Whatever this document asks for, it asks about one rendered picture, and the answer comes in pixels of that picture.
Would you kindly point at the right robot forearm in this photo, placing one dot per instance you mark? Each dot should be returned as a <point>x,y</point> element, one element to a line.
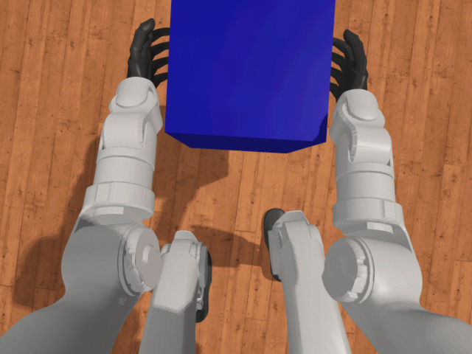
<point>365,176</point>

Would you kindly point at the robot left hand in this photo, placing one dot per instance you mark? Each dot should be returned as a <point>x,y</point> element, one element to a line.
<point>140,62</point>

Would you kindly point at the robot right upper arm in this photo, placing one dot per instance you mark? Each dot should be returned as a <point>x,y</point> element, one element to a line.
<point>379,284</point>

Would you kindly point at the carton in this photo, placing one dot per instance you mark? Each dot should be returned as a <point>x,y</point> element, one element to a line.
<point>249,75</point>

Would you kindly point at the robot left upper arm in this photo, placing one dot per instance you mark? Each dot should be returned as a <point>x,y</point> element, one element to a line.
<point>105,271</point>

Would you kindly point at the left robot forearm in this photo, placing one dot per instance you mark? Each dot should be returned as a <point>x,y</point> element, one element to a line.
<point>122,188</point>

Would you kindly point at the robot right foot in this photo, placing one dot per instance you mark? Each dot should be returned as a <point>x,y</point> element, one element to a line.
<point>269,220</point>

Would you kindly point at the robot foot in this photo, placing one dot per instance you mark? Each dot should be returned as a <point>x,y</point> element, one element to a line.
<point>202,314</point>
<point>269,220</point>

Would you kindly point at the robot right hand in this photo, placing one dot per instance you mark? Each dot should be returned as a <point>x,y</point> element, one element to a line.
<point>353,73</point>

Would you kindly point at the robot left foot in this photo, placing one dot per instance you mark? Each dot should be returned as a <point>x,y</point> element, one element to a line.
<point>202,314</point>

